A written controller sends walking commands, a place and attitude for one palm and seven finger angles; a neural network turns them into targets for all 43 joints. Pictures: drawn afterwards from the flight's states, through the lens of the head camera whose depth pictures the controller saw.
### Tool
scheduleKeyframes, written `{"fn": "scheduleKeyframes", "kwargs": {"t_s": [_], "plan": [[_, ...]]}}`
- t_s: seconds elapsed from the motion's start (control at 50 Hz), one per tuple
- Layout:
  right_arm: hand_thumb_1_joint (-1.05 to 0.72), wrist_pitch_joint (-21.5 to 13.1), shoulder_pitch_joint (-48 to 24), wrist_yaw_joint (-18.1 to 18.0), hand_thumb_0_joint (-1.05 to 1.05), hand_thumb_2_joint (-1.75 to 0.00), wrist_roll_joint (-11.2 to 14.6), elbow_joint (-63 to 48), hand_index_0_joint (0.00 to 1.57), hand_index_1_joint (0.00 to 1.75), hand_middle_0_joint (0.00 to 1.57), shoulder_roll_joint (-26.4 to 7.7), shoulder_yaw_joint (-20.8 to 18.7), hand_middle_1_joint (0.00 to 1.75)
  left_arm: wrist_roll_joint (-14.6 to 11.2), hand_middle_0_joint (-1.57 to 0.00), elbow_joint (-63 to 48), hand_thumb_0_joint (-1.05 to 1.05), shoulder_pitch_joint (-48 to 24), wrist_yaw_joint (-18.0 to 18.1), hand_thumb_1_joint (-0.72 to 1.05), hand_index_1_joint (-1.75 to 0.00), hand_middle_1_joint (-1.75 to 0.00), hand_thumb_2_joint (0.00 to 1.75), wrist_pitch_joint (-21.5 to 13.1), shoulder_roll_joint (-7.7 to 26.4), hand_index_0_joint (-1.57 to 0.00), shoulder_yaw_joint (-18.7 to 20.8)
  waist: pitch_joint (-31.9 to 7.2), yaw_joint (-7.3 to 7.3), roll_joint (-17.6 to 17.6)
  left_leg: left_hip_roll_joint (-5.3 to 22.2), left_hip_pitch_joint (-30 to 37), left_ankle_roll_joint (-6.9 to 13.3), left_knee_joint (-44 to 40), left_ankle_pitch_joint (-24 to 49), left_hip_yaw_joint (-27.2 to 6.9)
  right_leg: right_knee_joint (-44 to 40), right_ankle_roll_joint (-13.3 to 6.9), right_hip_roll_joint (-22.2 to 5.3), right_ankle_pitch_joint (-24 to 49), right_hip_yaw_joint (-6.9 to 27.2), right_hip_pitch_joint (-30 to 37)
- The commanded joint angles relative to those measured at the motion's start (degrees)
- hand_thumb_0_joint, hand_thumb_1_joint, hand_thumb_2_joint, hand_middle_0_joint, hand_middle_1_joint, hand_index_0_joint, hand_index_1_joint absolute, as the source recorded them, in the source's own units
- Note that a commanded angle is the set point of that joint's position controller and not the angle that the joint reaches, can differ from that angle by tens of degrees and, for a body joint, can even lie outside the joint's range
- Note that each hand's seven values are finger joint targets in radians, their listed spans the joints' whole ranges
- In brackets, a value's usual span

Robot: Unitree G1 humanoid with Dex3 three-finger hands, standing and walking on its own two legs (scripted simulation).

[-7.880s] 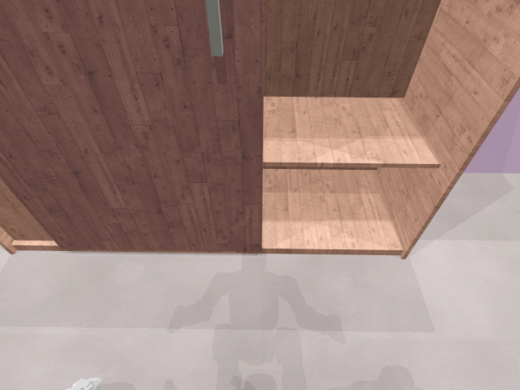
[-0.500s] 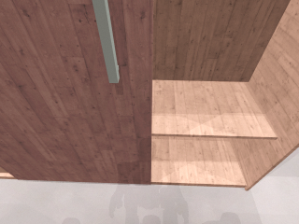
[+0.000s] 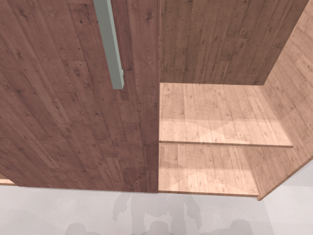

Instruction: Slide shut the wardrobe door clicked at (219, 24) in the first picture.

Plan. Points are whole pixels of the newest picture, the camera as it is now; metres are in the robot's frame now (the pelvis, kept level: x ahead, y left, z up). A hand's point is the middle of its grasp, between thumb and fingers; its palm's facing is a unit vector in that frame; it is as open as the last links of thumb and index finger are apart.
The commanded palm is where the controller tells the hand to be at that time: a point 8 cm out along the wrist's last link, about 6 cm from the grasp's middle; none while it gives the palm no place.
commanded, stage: look again from close up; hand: left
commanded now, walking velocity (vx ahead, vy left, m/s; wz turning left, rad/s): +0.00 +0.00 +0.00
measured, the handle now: (113, 43) +0.45 +0.13 +0.27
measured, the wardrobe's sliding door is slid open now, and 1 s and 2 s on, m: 0.63 0.63 0.63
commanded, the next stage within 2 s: raise the hand with hooked fingers in 0.08 s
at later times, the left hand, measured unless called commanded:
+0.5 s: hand (79, 205) +0.18 +0.19 +0.01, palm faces +0.01 -1.00 -0.08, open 8.1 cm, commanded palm +0.13 +0.26 +0.00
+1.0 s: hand (40, 185) +0.19 +0.25 +0.10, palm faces +0.09 -0.99 -0.10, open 11.0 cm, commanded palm +0.15 +0.29 +0.11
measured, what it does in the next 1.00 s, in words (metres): stands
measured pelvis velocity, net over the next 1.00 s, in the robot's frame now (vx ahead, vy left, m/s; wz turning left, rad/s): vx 0.00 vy -0.01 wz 0.06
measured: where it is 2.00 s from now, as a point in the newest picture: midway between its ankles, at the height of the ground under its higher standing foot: outside the picture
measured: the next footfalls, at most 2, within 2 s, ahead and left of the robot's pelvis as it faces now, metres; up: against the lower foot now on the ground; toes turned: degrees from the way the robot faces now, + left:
none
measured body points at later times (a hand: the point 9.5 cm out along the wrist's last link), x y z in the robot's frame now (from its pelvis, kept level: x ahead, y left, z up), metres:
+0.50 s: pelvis +0.00 -0.02 -0.04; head +0.01 -0.02 +0.41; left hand +0.18 +0.25 +0.02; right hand +0.21 -0.26 -0.08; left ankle -0.03 +0.10 -0.74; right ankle +0.03 -0.12 -0.74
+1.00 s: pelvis +0.00 -0.01 -0.02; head +0.00 -0.02 +0.43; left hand +0.18 +0.30 +0.11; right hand +0.18 -0.21 -0.10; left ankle -0.03 +0.10 -0.74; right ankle +0.03 -0.12 -0.74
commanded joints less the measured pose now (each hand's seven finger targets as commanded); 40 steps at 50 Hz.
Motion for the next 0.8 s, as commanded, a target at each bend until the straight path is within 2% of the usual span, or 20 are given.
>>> {"fn": "scheduleKeyframes", "kwargs": {"t_s": [0.0,0.14,0.16,0.18,0.2,0.22,0.24,0.26,0.3,0.34,0.38,0.4,0.42,0.46,0.5,0.56,0.62,0.68,0.74,0.78], "plan": [[-0.9,-0.72,2.08,-0.67,0.0,-0.9,0.26,-1.8,0.2,0.3,0.2,-7.39,-1.26,0.3,-0.25,-0.2,-1.9,0.0,1.36,0.19,0.9,-0.3,-0.3,0.9,-0.57,7.8,-0.2,1.17,0.8,-0.2,-0.48,6.35,-3.51,0.68,-6.24,4.82,-6.64,-3.63,-1.84,-4.54,6.26,5.77,2.45],[-0.9,-0.96,1.12,-0.77,0.0,-0.9,0.24,-2.0,0.2,0.3,0.2,-8.73,-1.28,0.3,-0.26,-0.2,-2.02,0.0,0.03,0.13,0.9,-0.3,-0.3,0.9,-0.87,9.15,-0.2,1.36,-1.12,-0.33,-1.2,6.58,-1.82,0.54,-5.64,10.03,-6.37,-2.91,-1.98,-5.02,12.05,5.7,4.32],[-0.9,-1.47,-1.26,-0.26,0.0,-0.9,0.76,-6.21,0.2,0.3,0.2,-6.23,-1.14,0.3,-0.34,-0.2,-0.1,0.0,6.46,2.46,0.9,-0.3,-0.3,0.9,-0.74,6.7,-0.2,0.58,-2.64,1.47,-5.5,8.21,-5.02,-0.71,5.57,11.84,-2.95,0.64,-1.17,-8.07,27.66,6.59,5.62],[-0.9,-9.31,-0.28,-2.87,0.0,-0.9,3.9,-26.28,0.2,0.3,0.2,-13.69,-2.23,0.3,-10.68,-0.2,-85.32,0.0,-39.28,1.41,0.88,-0.32,-0.32,0.89,-13.67,23.12,-0.2,13.62,-27.51,-3.81,4.28,-0.44,4.36,-0.52,-1.6,17.36,-6.1,3.54,-2.33,-1.22,18.9,2.86,12.19],[-0.9,-13.67,-3.53,-5.06,0.0,-0.9,3.84,-25.47,0.2,0.3,0.2,-8.95,-0.36,0.3,-8.15,-0.2,-83.05,0.0,-24.02,3.93,0.85,-0.33,-0.33,0.88,-12.85,27.25,-0.2,15.78,-22.24,0.15,12.91,-0.12,6.1,-0.8,-1.08,16.3,-2.32,5.58,-3.34,0.81,7.45,2.77,8.94],[-0.9,-16.7,-4.6,-4.67,0.0,-0.9,3.17,-27.34,0.2,0.3,0.2,-7.65,-1.07,0.3,-9.16,-0.21,-71.05,0.0,3.89,3.07,0.83,-0.34,-0.34,0.87,-5.61,7.19,-0.21,4.91,-14.72,1.32,14.31,0.51,0.93,-2.15,-3.05,18.03,-4.46,5.02,-3.16,1.46,-0.24,-1.72,3.38],[-0.9,-17.44,-2.5,-4.6,0.0,-0.9,3.56,-25.42,0.2,0.3,0.2,-8.33,-1.5,0.3,-10.95,-0.21,-64.81,0.0,4.36,2.85,0.81,-0.36,-0.36,0.86,-3.81,4.58,-0.21,6.81,-6.75,-1.64,5.29,0.33,-2.93,-1.93,-0.5,14.25,-5.18,4.09,-2.05,1.06,0.39,-2.99,-1.23],[-0.9,-18.42,-4.05,-4.08,0.0,-0.9,3.08,-29.08,0.2,0.3,0.2,-9.7,-2.44,0.3,-11.8,-0.21,-67.91,0.0,0.04,1.15,0.78,-0.37,-0.37,0.85,-6.75,5.45,-0.21,7.74,-0.12,-2.06,2.23,-0.19,-8.17,-1.51,1.81,9.74,-6.13,3.01,-1.5,0.78,-0.44,-3.29,-4.88],[-0.9,-19.19,-3.87,-2.87,0.0,-0.9,2.22,-31.28,0.2,0.3,0.2,-9.73,-4.04,0.3,-13.29,-0.21,-57.72,0.0,17.51,-4.17,0.74,-0.4,-0.4,0.83,-13.14,5.59,-0.21,13.38,-0.69,1.75,-5.32,-0.79,-15.23,-1.66,5.67,5.17,-5.59,5.56,-1.89,1.1,-4.55,-4.22,-6.37],[-0.9,-18.93,-5.21,-1.1,0.0,-0.9,2.24,-34.06,0.2,0.3,0.2,-9.29,-4.48,0.3,-15.98,-0.22,-53.51,0.0,24.67,-12.23,0.69,-0.43,-0.43,0.81,-21.42,1.45,-0.22,12.1,-0.43,2.92,-13.29,-1.28,-23.38,-1.94,11.17,1.11,-4.24,10.55,-1.73,1.25,-7.54,-3.17,-10.75],[-0.9,-19.24,-6.15,0.27,0.0,-0.9,2.62,-37.59,0.2,0.3,0.2,-10.42,-5.2,0.3,-17.29,-0.22,-54.4,0.0,22.83,-20.65,0.64,-0.47,-0.47,0.79,-29.35,4.88,-0.22,14.32,-3.98,2.66,-11.39,-1.93,-27.88,-1.83,16.48,-0.86,-3.59,14.01,-2.13,0.46,-7.73,-0.52,-12.33],[-0.9,-19.3,-6.02,0.8,0.0,-0.9,2.99,-39.39,0.2,0.3,0.2,-11.32,-5.52,0.3,-17.54,-0.22,-53.16,0.0,22.79,-24.91,0.62,-0.48,-0.48,0.78,-30.93,9.11,-0.22,17.49,-5.78,3.21,-6.87,-2.09,-28.0,-1.75,18.43,0.28,-3.51,15.34,-2.8,-0.4,-5.24,1.68,-11.29],[-0.9,-19.07,-6.36,0.73,0.0,-0.9,3.6,-41.56,0.2,0.3,0.2,-11.16,-5.37,0.3,-18.71,-0.22,-56.63,0.0,22.16,-27.31,0.6,-0.5,-0.5,0.77,-30.53,11.75,-0.22,20.24,-9.84,3.93,-5.39,-2.54,-28.44,-1.25,19.38,0.62,-2.7,15.63,-2.59,-0.7,-4.88,2.83,-9.88],[-0.9,-18.51,-7.02,-0.2,0.0,-0.9,4.11,-45.07,0.2,0.3,0.2,-10.79,-4.73,0.3,-22.08,-0.22,-64.01,0.0,18.55,-29.18,0.55,-0.53,-0.53,0.75,-27.15,12.55,-0.22,22.48,-15.03,4.19,-3.91,-2.88,-27.84,-0.64,19.94,1.42,-2.35,15.82,-1.81,-0.58,-4.77,3.44,-8.27],[-0.9,-18.12,-5.18,-1.49,0.0,-0.9,3.86,-45.3,0.2,0.3,0.2,-10.67,-4.08,0.3,-24.86,-0.23,-70.86,0.0,9.68,-28.46,0.5,-0.55,-0.55,0.73,-25.15,14.15,-0.23,24.25,-15.13,2.59,-0.82,-2.63,-27.1,-0.41,21.14,1.33,-3.23,15.38,-1.11,-0.04,-5.58,4.25,-9.74],[-0.9,-19.02,-2.44,-2.35,0.0,-0.9,3.25,-43.97,0.2,0.3,0.2,-9.53,-3.71,0.3,-23.78,-0.23,-82.08,0.0,4.69,-25.79,0.43,-0.6,-0.6,0.7,-26.4,12.45,-0.23,20.9,-17.17,0.48,3.62,-1.53,-21.9,0.2,21.44,6.82,-5.09,16.93,-1.02,1.13,3.27,2.4,-8.88],[-0.9,-19.91,-1.23,-3.12,0.0,-0.9,2.96,-41.08,0.2,0.3,0.2,-9.94,-2.79,0.3,-21.24,-0.24,-84.79,0.0,-2.71,-25.04,0.36,-0.64,-0.64,0.67,-26.69,13.49,-0.24,17.29,-14.36,-2.27,5.62,-0.74,-19.09,0.6,20.99,7.15,-6.71,16.71,-1.3,1.95,3.72,0.84,-11.67],[-0.9,-21.0,-2.59,-3.86,0.0,-0.9,3.77,-39.63,0.2,0.3,0.2,-10.46,-2.23,0.3,-20.86,-0.24,-79.86,0.0,-0.98,-26.9,0.29,-0.69,-0.69,0.64,-23.52,15.17,-0.24,18.18,-12.1,-1.99,4.61,-0.62,-19.41,0.73,19.03,3.51,-7.18,14.09,-1.17,1.66,-0.49,0.43,-10.92],[-0.9,-21.23,-4.32,-4.24,0.0,-0.9,4.19,-40.09,0.2,0.3,0.2,-10.39,-1.45,0.3,-22.05,-0.25,-77.43,0.0,1.3,-28.3,0.22,-0.74,-0.74,0.61,-18.25,18.95,-0.25,22.97,-14.62,0.71,4.8,-0.64,-18.03,0.51,16.08,4.89,-7.29,12.08,-1.36,1.24,0.21,0.21,-5.17],[-0.9,-21.58,-5.61,-4.26,0.0,-0.9,4.27,-40.64,0.2,0.3,0.2,-9.88,-0.85,0.3,-23.4,-0.25,-77.2,0.0,2.25,-27.9,0.18,-0.76,-0.76,0.59,-15.11,18.98,-0.25,24.78,-14.85,1.88,2.92,-0.63,-17.36,0.39,14.27,6.21,-7.3,11.02,-1.11,1.21,1.75,-0.57,-2.96]]}}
